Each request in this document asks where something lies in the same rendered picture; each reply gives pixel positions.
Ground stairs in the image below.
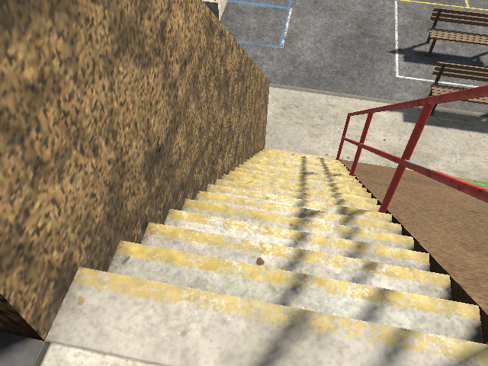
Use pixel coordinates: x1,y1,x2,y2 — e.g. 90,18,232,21
107,148,483,343

